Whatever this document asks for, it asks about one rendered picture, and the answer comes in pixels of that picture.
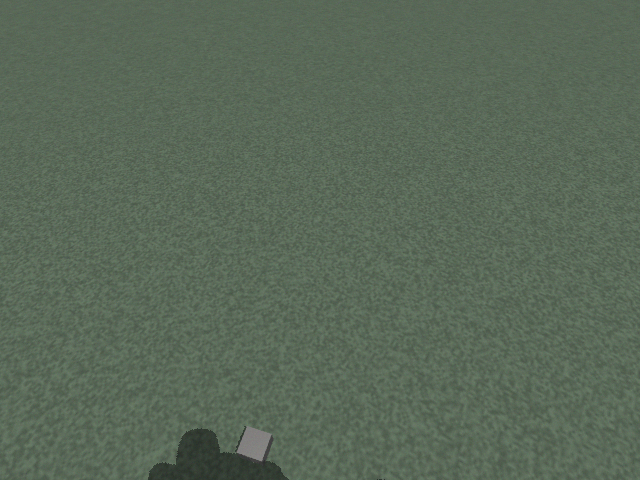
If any small box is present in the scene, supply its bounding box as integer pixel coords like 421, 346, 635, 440
236, 426, 274, 466

